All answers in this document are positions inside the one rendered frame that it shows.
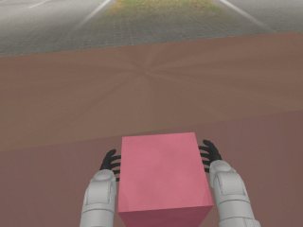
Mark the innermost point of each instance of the carton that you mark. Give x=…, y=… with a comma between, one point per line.
x=162, y=181

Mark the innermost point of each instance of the robot right forearm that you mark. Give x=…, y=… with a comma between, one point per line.
x=231, y=196

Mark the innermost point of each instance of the robot left hand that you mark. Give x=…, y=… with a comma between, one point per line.
x=106, y=163

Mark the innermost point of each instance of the robot left forearm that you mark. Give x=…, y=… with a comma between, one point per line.
x=98, y=206

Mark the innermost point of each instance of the robot right hand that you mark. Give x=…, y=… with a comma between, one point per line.
x=212, y=156

